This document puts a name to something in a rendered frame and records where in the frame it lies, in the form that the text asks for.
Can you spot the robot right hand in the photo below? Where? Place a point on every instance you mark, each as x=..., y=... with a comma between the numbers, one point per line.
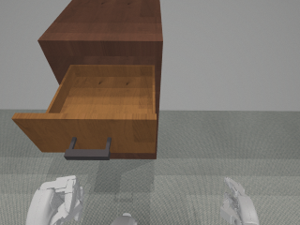
x=242, y=210

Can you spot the drawer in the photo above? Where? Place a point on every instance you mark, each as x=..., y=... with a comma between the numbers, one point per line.
x=94, y=103

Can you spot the left robot thigh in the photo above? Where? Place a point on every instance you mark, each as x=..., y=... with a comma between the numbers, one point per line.
x=125, y=220

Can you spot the robot left hand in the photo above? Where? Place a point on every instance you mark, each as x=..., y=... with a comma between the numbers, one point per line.
x=62, y=195

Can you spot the handle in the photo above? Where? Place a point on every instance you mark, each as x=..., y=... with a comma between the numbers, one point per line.
x=88, y=154

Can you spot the cabinet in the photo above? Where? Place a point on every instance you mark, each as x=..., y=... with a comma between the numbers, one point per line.
x=107, y=32

